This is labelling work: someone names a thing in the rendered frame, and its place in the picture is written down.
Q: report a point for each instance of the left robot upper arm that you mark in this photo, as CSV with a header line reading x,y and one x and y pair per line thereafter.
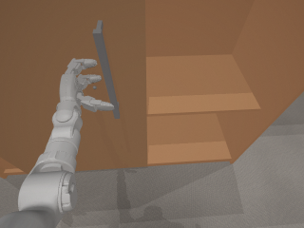
x,y
45,198

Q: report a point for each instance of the handle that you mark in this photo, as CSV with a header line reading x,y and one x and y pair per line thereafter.
x,y
102,54

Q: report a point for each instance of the left robot hand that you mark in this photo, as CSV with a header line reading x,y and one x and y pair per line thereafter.
x,y
71,86

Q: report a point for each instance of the wardrobe door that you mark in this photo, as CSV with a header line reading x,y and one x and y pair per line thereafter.
x,y
38,39
6,165

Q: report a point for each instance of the robot left forearm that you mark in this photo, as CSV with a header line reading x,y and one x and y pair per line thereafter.
x,y
63,144

